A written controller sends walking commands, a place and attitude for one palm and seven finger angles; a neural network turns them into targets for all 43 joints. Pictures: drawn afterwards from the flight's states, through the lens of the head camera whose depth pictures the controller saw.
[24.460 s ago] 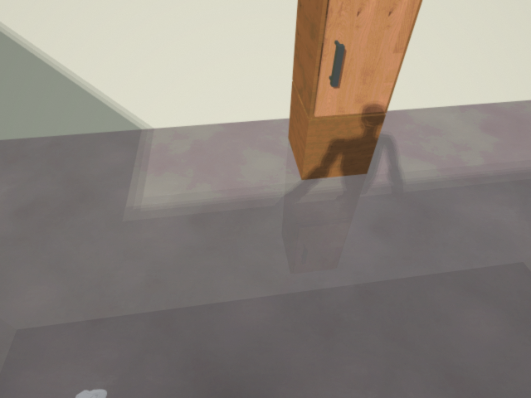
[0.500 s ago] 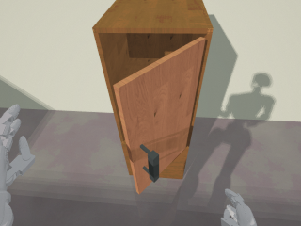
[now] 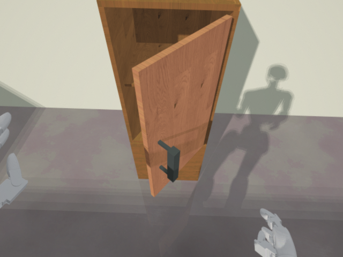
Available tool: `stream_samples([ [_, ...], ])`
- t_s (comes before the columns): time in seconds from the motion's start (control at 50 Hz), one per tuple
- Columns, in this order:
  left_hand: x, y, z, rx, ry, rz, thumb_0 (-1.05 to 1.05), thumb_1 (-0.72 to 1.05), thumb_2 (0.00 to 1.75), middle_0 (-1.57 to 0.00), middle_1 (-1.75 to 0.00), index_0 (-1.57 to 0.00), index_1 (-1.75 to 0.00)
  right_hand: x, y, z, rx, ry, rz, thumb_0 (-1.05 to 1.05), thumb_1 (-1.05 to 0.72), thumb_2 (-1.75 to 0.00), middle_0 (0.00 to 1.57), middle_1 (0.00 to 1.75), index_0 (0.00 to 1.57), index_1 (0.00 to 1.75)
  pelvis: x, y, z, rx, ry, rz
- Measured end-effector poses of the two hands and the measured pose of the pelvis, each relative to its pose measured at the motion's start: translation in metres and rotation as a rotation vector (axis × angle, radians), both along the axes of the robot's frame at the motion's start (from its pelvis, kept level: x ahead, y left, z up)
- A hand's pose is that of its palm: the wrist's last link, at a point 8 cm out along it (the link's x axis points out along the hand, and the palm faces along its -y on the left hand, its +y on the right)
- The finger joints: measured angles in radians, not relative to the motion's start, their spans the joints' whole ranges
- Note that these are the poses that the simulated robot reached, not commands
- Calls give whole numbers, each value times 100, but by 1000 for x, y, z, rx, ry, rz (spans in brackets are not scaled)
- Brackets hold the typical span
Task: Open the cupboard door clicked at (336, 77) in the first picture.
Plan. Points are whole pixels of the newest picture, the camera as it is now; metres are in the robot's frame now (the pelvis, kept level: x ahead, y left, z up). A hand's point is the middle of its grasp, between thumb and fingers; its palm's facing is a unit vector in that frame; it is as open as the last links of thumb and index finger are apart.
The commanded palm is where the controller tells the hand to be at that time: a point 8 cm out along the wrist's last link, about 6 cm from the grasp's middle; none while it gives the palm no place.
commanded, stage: step back with the hand held close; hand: left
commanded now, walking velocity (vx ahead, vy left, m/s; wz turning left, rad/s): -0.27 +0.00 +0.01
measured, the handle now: (167, 161) +0.40 +0.04 -0.08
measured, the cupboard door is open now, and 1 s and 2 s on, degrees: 51 51 51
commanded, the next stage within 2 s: stop stepping back and stand still in 0.86 s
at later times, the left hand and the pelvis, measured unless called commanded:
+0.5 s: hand out of the picture +0.16 +0.28 +0.17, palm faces +0.44 -0.73 -0.52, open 7.4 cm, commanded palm +0.09 +0.31 +0.18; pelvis -0.03 +0.01 +0.00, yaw +3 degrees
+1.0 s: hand out of the picture +0.06 +0.24 +0.16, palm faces +0.30 -0.79 -0.53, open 7.4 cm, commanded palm -0.01 +0.28 +0.18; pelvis -0.16 -0.02 +0.00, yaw -2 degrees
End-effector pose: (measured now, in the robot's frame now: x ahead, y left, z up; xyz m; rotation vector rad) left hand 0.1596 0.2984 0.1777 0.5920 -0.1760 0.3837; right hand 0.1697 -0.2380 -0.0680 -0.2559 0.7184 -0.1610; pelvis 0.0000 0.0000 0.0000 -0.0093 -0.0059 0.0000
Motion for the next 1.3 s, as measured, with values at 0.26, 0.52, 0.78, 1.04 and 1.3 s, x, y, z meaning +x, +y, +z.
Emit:
stream_samples([
  [0.26, -27, 3, -1, 17, -92, 12, 2, 89, 90, -21, -30, -21, -31, -32, 1, -10, -21, 16, 29, 1, -90, -90, 20, 30, 20, 30, -23, -1, -11, -12, -8, 13],
  [0.52, -44, 20, 10, 68, -90, -2, 2, 88, 90, -22, -30, -21, -31, -50, 12, -4, -45, 57, 35, 1, -90, -90, 20, 30, 20, 30, -33, 4, -3, -43, 56, 52],
  [0.78, -70, -49, 5, 51, 51, -195, 2, 89, 90, -21, -30, -21, -31, -69, -4, 0, 78, -28, 47, 1, -90, -90, 20, 30, 21, 30, -104, -25, 0, -2, 82, -43],
  [1.04, -147, -25, -2, 4, 40, -106, 2, 89, 90, -21, -30, -21, -31, -175, -37, 10, -56, 40, -40, 1, -90, -90, 20, 30, 20, 30, -172, -20, 4, 13, 52, -22],
  [1.3, -256, -37, 6, -50, -57, 11, 2, 88, 90, -21, -30, -21, -31, -282, -31, -9, 13, 67, -5, 1, -90, -90, 20, 30, 20, 30, -241, -39, 4, 11, 8, -12],
])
